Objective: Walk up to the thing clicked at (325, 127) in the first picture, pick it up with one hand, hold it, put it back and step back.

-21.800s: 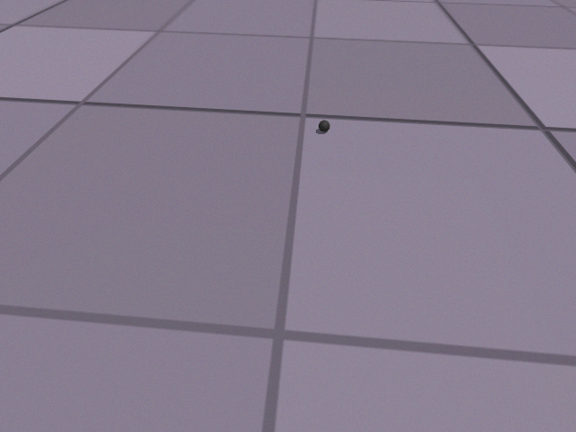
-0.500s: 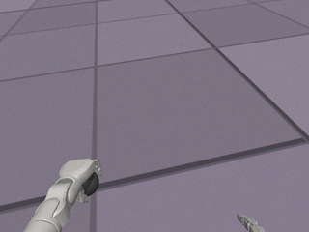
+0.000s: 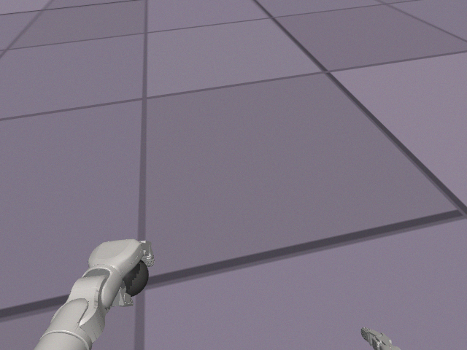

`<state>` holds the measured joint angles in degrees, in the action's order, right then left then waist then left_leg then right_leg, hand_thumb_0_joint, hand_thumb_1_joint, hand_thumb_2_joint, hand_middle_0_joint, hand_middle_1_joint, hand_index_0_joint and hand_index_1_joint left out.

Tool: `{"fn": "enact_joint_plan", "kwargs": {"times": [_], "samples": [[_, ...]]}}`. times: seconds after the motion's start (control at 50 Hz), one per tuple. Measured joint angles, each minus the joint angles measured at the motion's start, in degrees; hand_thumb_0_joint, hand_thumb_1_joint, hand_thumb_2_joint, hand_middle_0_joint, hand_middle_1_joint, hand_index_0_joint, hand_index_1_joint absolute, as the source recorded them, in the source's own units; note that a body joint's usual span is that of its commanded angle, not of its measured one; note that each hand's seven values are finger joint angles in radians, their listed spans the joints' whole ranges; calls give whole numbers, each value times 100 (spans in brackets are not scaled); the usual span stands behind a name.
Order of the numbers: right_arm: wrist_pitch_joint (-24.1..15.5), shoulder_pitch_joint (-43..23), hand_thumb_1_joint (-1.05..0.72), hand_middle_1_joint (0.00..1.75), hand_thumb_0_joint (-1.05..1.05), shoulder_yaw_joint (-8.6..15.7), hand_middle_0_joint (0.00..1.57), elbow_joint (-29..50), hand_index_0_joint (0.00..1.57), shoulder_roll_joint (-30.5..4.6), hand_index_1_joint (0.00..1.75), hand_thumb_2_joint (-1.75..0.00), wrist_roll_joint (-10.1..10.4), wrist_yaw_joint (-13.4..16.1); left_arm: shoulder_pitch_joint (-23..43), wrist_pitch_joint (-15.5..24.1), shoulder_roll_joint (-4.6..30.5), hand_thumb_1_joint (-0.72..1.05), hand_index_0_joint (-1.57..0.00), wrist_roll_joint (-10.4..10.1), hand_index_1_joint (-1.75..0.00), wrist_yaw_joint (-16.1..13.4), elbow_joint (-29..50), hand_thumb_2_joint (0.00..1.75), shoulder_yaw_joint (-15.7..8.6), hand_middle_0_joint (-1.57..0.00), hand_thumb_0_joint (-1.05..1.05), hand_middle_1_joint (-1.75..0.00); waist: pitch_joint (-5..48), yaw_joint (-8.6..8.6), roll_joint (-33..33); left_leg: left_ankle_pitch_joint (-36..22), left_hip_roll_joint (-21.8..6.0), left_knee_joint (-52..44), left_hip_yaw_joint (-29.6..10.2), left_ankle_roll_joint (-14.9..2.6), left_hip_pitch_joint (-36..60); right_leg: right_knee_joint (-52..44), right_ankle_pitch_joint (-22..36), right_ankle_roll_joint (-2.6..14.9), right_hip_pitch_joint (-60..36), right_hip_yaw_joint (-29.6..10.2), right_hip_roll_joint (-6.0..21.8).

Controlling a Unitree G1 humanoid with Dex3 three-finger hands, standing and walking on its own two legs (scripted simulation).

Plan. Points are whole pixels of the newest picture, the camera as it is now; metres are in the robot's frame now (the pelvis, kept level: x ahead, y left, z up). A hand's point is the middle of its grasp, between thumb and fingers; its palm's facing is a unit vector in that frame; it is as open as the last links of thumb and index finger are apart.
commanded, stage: crouch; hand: left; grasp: from above
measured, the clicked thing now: (128, 276) +0.30 +0.23 -0.06
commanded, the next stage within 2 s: none
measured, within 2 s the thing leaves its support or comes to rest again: neither
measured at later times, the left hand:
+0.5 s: hand (132, 298) +0.29 +0.24 -0.13, palm faces -0.46 +0.00 -0.89, open 9.7 cm
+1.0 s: hand (154, 308) +0.35 +0.26 -0.38, palm faces -0.46 +0.00 -0.89, open 9.6 cm
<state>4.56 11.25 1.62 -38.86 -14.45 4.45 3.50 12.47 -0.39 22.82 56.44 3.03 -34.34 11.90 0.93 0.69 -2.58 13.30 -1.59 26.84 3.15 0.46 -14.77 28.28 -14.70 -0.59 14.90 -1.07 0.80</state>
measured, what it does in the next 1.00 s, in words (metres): lowers itself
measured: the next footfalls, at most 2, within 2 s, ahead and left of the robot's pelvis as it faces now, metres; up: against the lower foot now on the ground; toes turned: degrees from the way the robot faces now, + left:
none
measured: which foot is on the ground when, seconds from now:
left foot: down 0.00-1.00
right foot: down 0.00-1.00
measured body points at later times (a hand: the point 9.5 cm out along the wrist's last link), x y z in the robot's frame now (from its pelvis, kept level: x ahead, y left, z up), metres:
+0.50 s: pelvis -0.02 +0.00 -0.04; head +0.04 +0.01 +0.41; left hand +0.31 +0.24 -0.08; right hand +0.11 -0.26 -0.15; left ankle +0.01 +0.13 -0.74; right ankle +0.00 -0.13 -0.74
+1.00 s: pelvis -0.08 +0.02 -0.25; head +0.11 +0.04 +0.16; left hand +0.37 +0.26 -0.33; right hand -0.04 -0.26 -0.37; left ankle +0.01 +0.13 -0.74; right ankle +0.00 -0.12 -0.74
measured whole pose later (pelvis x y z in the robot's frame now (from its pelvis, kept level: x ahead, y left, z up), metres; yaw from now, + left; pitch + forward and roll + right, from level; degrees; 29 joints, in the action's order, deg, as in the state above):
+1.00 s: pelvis -0.08 +0.02 -0.25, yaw -1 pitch +34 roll -4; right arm -1.4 13.7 2.1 -43.2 -13.3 -2.7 -0.2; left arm 43.7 5.1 29.9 66.8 -18.4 -71.9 0.9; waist 10.7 -9.3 -3.2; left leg 33.8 -2.3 100.7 -1.5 -1.4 -101.0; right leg 98.4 -34.8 -1.8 97.6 1.1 0.6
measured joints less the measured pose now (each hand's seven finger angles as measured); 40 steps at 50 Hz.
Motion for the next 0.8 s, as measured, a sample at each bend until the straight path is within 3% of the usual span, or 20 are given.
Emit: {"fn": "enact_joint_plan", "kwargs": {"times": [0.22, 0.36, 0.48, 0.6, 0.7, 0.8], "samples": [[65, -5, -90, 30, 1, 15, 20, 18, 20, 15, 30, -90, 1, -19, 25, 7, -31, 1, -65, 73, -75, -185, -139, 61, -26, -57, -1, -79, 22, -14, 11, -2, 21, -10, -10, -17, 10, -32, 9, -16, -27, 9, 21], [60, -45, -90, 30, 1, -3, 20, 60, 20, 51, 30, -90, -84, -93, 219, 193, -127, 1, -63, 306, -77, -665, -841, 63, -35, -56, -1, -80, 3, -111, 143, 96, 29, 385, -76, -19, -516, 342, -102, -15, 462, 65, 36], [-13, -43, -90, 30, 1, 70, 20, -5, 20, -8, 30, -90, -270, -220, 808, 395, -97, 1, -63, 720, -77, -1363, -1778, 63, -92, -56, -1, -79, 250, -225, 262, 567, -23, 1760, -176, 0, -2060, 1611, -542, -17, 1928, 128, 6], [-118, 81, -90, 30, 1, 187, 20, -57, 20, -129, 30, -90, -399, -290, 1599, 475, 37, 0, -63, 1038, -78, -1981, -2639, 64, -316, -55, -1, -80, 625, -437, 265, 1174, -77, 3561, -283, -33, -4018, 3316, -1126, -35, 3814, 178, -28], [-269, 217, -90, 30, 1, 230, 20, -170, 20, -152, 30, -90, -482, -265, 2202, 407, 186, 1, -62, 1040, -79, -2219, -3211, 65, -495, -54, -1, -81, 840, -627, 186, 1511, -97, 4771, -339, -68, -5481, 4471, -1439, -61, 5236, 191, -41], [-395, 316, -90, 30, 1, 228, 20, -315, 20, -91, 30, -90, -575, -239, 2552, 350, 341, 1, -62, 986, -79, -2267, -3352, 65, -715, -54, -1, -81, 956, -790, 64, 1763, -98, 5819, -381, -120, -6749, 5482, -1685, -92, 6466, 193, -40]]}}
